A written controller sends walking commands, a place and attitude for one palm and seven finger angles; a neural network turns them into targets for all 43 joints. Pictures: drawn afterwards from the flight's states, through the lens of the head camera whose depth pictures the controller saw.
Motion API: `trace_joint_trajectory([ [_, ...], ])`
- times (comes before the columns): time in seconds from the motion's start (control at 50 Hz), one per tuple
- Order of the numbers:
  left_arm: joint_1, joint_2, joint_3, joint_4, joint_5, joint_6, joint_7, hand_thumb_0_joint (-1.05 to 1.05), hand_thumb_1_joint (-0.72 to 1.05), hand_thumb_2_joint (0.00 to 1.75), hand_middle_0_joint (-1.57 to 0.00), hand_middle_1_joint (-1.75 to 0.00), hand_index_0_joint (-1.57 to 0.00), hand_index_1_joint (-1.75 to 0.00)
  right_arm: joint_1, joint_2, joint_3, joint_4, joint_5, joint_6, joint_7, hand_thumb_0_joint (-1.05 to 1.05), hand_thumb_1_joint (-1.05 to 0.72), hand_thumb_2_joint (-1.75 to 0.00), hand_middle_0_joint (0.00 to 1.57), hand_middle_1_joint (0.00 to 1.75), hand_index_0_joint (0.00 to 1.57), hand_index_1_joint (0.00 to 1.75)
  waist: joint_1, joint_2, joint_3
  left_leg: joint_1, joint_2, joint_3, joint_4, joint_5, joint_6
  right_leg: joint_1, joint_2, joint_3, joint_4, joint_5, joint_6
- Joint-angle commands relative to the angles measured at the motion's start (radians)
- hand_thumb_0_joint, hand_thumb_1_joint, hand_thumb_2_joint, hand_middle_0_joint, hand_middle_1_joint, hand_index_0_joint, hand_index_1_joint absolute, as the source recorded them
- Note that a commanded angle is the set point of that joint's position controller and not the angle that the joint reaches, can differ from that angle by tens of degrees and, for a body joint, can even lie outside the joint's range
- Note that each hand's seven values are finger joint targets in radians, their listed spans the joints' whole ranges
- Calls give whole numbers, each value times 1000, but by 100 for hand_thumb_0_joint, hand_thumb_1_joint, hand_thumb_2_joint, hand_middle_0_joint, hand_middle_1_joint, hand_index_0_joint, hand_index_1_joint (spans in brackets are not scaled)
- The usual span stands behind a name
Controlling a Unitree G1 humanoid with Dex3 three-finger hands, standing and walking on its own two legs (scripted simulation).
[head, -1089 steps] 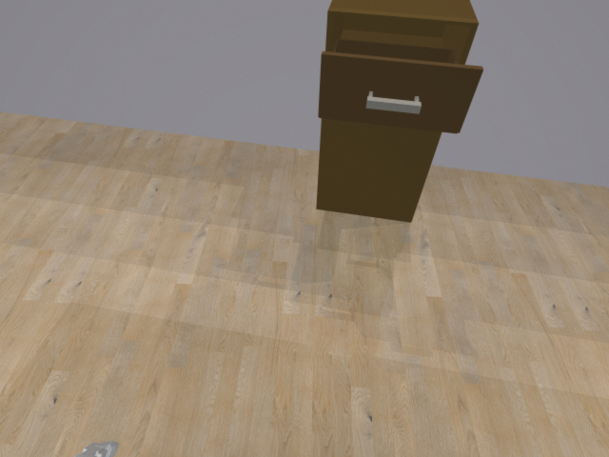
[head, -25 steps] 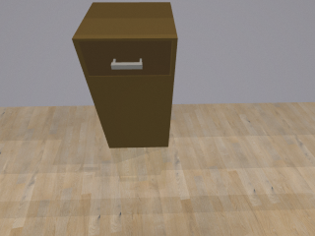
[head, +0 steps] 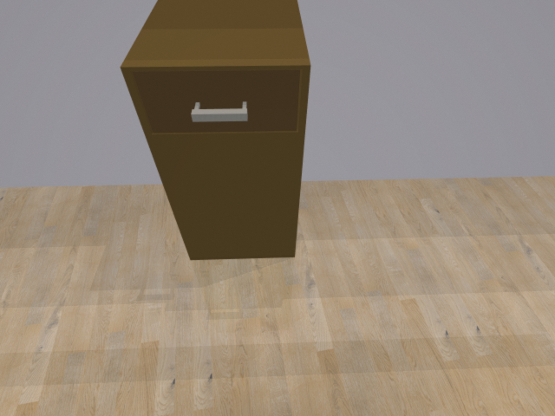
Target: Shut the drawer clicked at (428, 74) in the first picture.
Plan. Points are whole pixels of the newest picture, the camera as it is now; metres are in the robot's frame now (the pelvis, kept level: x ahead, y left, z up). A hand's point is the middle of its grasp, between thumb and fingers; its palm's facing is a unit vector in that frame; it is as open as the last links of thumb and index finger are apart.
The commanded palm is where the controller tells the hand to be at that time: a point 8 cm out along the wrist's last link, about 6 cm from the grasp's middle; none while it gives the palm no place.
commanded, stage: look to check the result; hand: left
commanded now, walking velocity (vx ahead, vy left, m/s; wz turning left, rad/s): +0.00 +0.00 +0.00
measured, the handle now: (220, 110) +0.80 +0.19 -0.02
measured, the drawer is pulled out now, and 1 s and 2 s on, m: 0.00 0.00 0.00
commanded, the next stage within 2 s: stand and wait in 0.04 s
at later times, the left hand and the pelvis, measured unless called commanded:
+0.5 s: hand out of the picture +0.04 +0.20 -0.17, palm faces +0.00 -0.97 -0.26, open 7.4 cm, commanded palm none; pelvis +0.01 +0.00 +0.00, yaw -1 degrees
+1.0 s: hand out of the picture +0.05 +0.21 -0.17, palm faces -0.01 -0.96 -0.27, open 7.4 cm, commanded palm none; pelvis +0.02 +0.01 +0.00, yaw -1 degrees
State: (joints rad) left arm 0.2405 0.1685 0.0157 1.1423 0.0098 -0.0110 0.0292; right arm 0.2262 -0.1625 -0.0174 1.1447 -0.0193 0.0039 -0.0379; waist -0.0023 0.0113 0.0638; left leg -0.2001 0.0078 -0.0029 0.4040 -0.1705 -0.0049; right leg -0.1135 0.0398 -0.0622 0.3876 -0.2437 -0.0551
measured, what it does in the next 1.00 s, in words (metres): stands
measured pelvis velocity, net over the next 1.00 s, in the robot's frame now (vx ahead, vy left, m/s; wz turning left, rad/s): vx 0.02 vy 0.01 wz -0.02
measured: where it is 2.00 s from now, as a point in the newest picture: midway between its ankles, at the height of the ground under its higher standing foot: outside the picture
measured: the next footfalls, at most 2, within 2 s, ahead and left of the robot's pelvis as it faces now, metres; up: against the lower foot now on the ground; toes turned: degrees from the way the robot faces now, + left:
none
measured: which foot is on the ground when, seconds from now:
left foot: down 0.00-1.00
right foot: down 0.00-1.00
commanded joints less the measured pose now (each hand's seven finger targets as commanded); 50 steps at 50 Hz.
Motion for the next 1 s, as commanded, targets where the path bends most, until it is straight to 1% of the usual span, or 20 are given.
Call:
trace_joint_trajectory([
  [0.0,41,138,23,-25,-2,-13,7,0,90,90,-20,-30,-20,-30,43,-124,-15,-28,3,-10,-4,0,-90,-90,20,30,20,30,-2,5,-8,53,92,-74,-49,126,36,-65,-146,117,-104,117,0],
  [0.06,27,147,24,-27,-2,-12,5,0,90,90,-20,-30,-20,-30,36,-129,-14,-25,2,-10,-3,0,-90,-90,20,30,20,30,-3,-7,0,50,94,-75,-60,115,35,-64,-147,114,-110,101,1],
  [0.1,24,156,26,-30,-1,-14,6,0,90,90,-20,-30,-20,-30,33,-138,-15,-29,3,-12,-3,0,-90,-90,20,30,20,30,-2,4,-11,55,94,-74,-56,138,36,-52,-149,116,-106,134,3],
  [0.12,21,157,25,-29,-3,-13,5,0,90,90,-20,-30,-20,-30,27,-135,-15,-27,3,-12,-2,0,-90,-90,20,30,20,30,-1,-12,-10,58,95,-74,-59,135,36,-52,-151,111,-107,134,3],
  [0.2,12,167,25,-32,-2,-13,4,0,90,90,-20,-30,-20,-30,15,-150,-16,-30,3,-10,0,0,-90,-90,20,30,20,30,-2,8,-7,63,94,-76,-64,114,34,-62,-149,121,-118,95,3],
  [0.22,4,171,26,-34,-2,-14,3,0,90,90,-20,-30,-20,-30,18,-152,-15,-29,2,-12,0,0,-90,-90,20,30,20,30,-3,-4,-15,63,97,-77,-66,124,35,-50,-151,119,-115,110,1],
  [0.26,-2,174,25,-32,-3,-13,2,0,90,90,-20,-30,-20,-30,9,-156,-15,-27,2,-12,0,0,-90,-90,20,30,20,30,-2,5,0,60,96,-78,-73,114,34,-59,-150,120,-120,96,2],
  [0.34,-5,184,26,-33,-3,-17,2,0,90,90,-20,-30,-20,-30,1,-167,-16,-29,2,-14,1,0,-90,-90,20,30,20,30,-2,-14,-28,77,98,-75,-69,139,34,-43,-153,120,-116,144,4],
  [0.38,-7,188,26,-34,-3,-17,3,0,90,90,-20,-30,-20,-30,-3,-172,-16,-28,3,-14,1,0,-90,-90,20,30,20,30,-2,-12,-28,79,99,-74,-72,142,34,-40,-154,121,-117,151,6],
  [0.42,-9,188,25,-34,-2,-16,2,0,90,90,-20,-30,-20,-30,-10,-171,-16,-28,3,-13,1,0,-90,-90,20,30,20,30,-2,8,-13,76,99,-74,-74,135,34,-49,-154,125,-120,142,5],
  [0.44,-12,192,25,-34,-3,-16,2,0,90,90,-20,-30,-20,-30,-10,-175,-15,-28,3,-13,1,0,-90,-90,20,30,20,30,-3,0,-11,75,100,-75,-77,128,33,-49,-152,125,-123,131,5],
  [0.5,-11,199,27,-35,-2,-19,2,0,90,90,-20,-30,-20,-30,-13,-184,-18,-32,4,-16,1,0,-90,-90,20,30,20,30,-1,-4,-40,91,101,-74,-71,155,34,-33,-155,125,-119,167,8],
  [0.6,-16,206,28,-36,-2,-20,3,0,90,90,-20,-30,-20,-30,-21,-192,-17,-31,5,-17,1,0,-90,-90,20,30,20,30,-2,-7,-37,98,104,-72,-76,170,35,-31,-155,125,-118,196,9],
  [0.74,-21,211,25,-34,-3,-19,1,0,90,90,-20,-30,-20,-30,-32,-198,-15,-29,4,-18,2,0,-90,-90,20,30,20,30,-1,-1,-28,102,105,-73,-89,159,35,-33,-156,128,-126,177,8],
  [0.78,-25,214,25,-33,-3,-20,1,0,90,90,-20,-30,-20,-30,-34,-203,-17,-29,5,-18,2,0,-90,-90,20,30,20,30,-3,-18,-28,102,105,-74,-91,154,34,-33,-156,127,-130,175,10],
  [0.82,-23,214,26,-35,-2,-20,1,0,90,90,-20,-30,-20,-30,-32,-199,-17,-30,5,-18,2,0,-90,-90,20,30,20,30,-3,-17,-33,103,105,-74,-90,154,34,-30,-156,128,-133,172,11],
  [0.84,-24,213,24,-36,-3,-20,1,0,90,90,-20,-30,-20,-30,-37,-203,-16,-30,4,-18,3,0,-90,-90,20,30,20,30,-3,-1,-24,103,104,-73,-92,148,34,-36,-157,129,-135,162,10],
  [0.88,-23,217,26,-36,-3,-22,1,0,90,90,-20,-30,-20,-30,-37,-206,-17,-29,4,-20,2,0,-90,-90,20,30,20,30,-3,3,-43,110,105,-73,-88,168,35,-23,-158,131,-131,192,9],
  [0.92,-27,217,25,-37,-3,-22,2,0,90,90,-20,-30,-20,-30,-32,-203,-16,-31,5,-19,2,0,-90,-90,20,30,20,30,-5,-14,-46,111,106,-75,-88,178,35,-19,-156,127,-127,205,9],
  [0.98,-23,216,26,-36,-3,-21,1,0,90,90,-20,-30,-20,-30,-37,-205,-16,-29,5,-20,1,0,-90,-90,20,30,20,30,-2,-7,-34,109,105,-73,-90,175,35,-23,-158,126,-132,202,10],
])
